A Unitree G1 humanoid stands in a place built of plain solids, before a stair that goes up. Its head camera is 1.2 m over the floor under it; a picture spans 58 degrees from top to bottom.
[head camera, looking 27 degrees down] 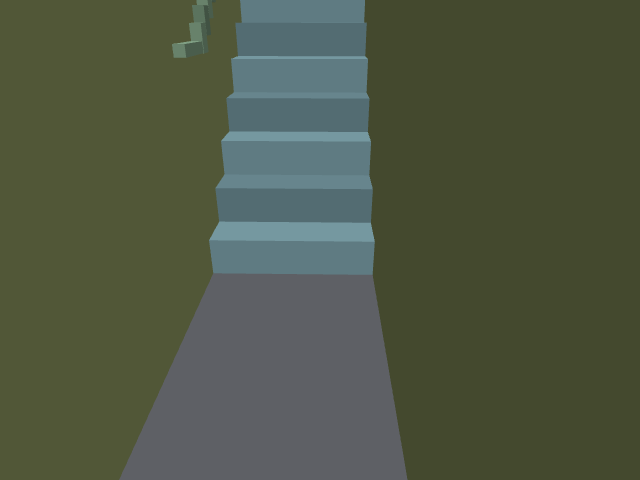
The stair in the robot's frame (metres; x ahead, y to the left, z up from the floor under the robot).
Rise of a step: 0.20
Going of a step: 0.23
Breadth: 0.94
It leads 1 degrees to the right of straight ahead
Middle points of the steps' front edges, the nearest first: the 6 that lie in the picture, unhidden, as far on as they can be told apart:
1.96 0.14 0.20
2.19 0.14 0.39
2.42 0.13 0.59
2.65 0.13 0.79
2.88 0.13 0.98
3.10 0.12 1.18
